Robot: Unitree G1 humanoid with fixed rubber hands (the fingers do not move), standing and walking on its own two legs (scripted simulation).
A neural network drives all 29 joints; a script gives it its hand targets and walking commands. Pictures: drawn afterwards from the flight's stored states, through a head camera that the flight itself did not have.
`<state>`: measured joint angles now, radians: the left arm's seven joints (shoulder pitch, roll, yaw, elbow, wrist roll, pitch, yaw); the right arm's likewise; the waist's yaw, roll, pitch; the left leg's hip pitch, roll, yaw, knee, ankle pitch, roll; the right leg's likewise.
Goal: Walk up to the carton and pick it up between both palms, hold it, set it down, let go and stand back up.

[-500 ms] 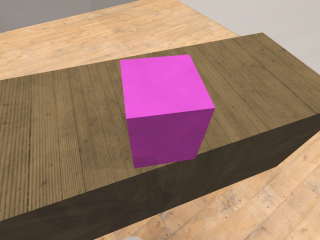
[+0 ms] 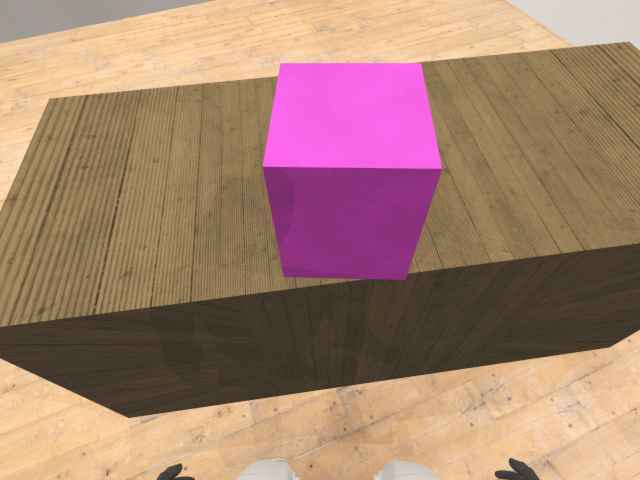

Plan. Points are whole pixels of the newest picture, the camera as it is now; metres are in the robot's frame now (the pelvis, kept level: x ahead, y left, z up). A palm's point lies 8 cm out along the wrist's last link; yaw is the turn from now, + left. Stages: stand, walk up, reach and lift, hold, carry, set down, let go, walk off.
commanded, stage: walk up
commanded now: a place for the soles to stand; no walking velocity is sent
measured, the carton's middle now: (347, 178) +0.52 -0.02 +0.03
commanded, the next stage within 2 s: reach and lift in 1.90 s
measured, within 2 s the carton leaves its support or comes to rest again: neither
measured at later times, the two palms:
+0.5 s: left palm out of the picture -0.01 +0.24 -0.12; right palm out of the picture +0.03 -0.25 -0.11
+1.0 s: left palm out of the picture +0.02 +0.24 -0.13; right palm out of the picture +0.06 -0.22 -0.12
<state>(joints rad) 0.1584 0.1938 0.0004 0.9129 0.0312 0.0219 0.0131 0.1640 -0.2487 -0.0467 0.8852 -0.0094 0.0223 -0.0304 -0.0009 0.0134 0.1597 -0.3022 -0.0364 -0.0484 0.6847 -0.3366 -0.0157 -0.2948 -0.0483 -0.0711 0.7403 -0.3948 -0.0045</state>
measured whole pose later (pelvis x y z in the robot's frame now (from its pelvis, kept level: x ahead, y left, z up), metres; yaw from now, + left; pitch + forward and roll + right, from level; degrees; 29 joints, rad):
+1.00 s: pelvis +0.04 +0.00 +0.02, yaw +3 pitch -3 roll -1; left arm 0.30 0.22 -0.02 1.07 0.02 -0.01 0.02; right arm 0.28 -0.16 0.04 1.06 -0.02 -0.03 -0.04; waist 0.01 -0.02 0.07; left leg -0.20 -0.03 -0.11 0.57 -0.32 0.00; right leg -0.12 -0.02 -0.11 0.51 -0.35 0.00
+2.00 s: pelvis +0.04 +0.00 -0.01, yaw +0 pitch +3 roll -1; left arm 0.14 0.27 -0.01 0.83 -0.03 0.40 0.01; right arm 0.05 -0.17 -0.05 1.06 -0.09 0.03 0.03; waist 0.01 -0.02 0.04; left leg -0.41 -0.01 -0.03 0.81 -0.45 0.00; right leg -0.36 -0.02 -0.06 0.78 -0.46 0.01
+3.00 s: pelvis -0.03 -0.01 +0.02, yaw -2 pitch -7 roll +0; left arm 0.04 0.22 0.02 0.58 -0.02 0.28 0.03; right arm 0.09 -0.09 -0.06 0.60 -0.03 0.06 0.01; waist 0.02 -0.04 0.07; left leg -0.19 0.04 0.03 0.55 -0.23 -0.02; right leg -0.17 0.00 -0.06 0.56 -0.26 -0.03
